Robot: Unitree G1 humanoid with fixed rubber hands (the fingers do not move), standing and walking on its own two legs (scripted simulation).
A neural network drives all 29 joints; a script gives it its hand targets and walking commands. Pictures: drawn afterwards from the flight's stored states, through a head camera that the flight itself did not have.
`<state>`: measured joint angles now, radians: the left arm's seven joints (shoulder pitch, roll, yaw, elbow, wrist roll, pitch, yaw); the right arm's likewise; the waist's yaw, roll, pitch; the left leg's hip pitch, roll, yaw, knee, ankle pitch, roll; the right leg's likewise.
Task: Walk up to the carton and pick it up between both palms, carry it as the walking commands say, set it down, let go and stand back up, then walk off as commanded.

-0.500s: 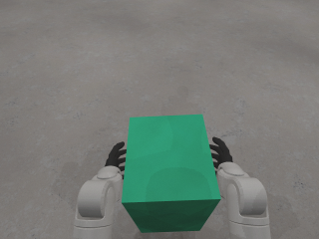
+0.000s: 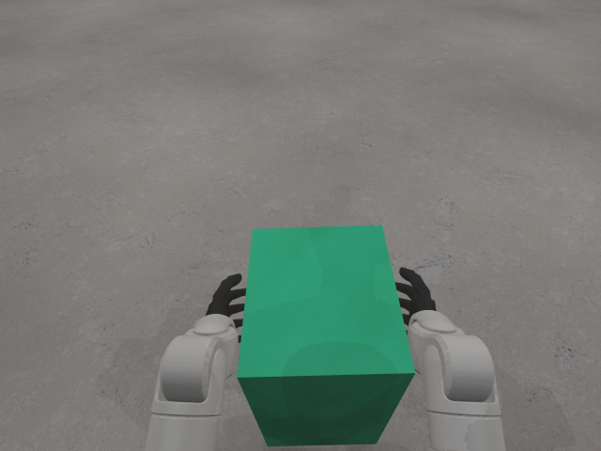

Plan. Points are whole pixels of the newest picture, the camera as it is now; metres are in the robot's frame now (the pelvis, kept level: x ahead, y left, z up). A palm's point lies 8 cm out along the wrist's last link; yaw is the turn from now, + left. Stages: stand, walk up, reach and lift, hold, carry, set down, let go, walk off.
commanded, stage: carry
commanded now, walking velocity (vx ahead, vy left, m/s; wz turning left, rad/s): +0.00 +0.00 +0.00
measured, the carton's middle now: (319, 345) +0.27 -0.01 +0.01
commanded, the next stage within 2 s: none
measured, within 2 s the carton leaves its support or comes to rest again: neither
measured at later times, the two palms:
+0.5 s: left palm (239, 303) +0.31 +0.11 +0.05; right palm (426, 300) +0.31 -0.15 +0.06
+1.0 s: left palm (238, 306) +0.31 +0.11 +0.04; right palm (422, 302) +0.31 -0.15 +0.05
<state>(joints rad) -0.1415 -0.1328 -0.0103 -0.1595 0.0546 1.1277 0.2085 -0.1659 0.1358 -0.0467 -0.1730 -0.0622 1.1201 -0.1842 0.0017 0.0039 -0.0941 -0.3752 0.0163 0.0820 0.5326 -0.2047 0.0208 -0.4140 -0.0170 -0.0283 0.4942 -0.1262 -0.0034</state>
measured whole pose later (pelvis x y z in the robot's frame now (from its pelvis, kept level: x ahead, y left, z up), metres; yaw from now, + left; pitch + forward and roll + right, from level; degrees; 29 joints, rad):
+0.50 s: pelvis +0.03 -0.02 +0.00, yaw +0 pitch +3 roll +0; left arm -0.16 -0.13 0.02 -0.08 0.06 0.98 0.20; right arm -0.18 0.14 -0.05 -0.10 -0.06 0.97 -0.19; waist -0.01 -0.01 -0.07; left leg -0.34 0.04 0.07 0.54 -0.25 0.00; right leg -0.40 0.00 -0.04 0.53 -0.19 -0.03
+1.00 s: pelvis +0.04 -0.02 +0.00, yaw +0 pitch +3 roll +0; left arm -0.10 -0.13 0.00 -0.12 0.01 0.95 0.22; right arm -0.13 0.13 -0.03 -0.13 -0.03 0.94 -0.20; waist -0.01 0.00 -0.04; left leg -0.33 0.04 0.07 0.56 -0.28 0.00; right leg -0.38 0.00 -0.04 0.54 -0.21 -0.03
